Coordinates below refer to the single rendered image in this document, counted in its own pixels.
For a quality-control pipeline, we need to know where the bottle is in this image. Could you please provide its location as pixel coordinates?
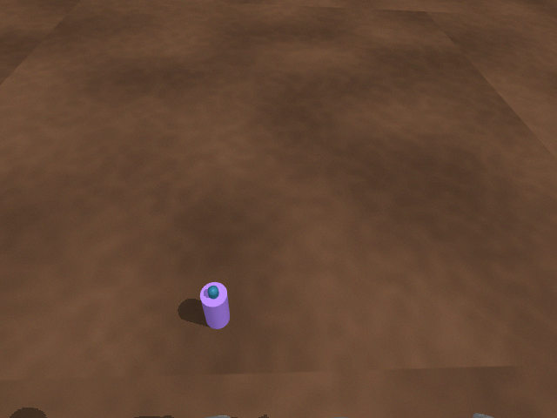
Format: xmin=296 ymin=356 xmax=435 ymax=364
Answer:
xmin=200 ymin=282 xmax=230 ymax=329

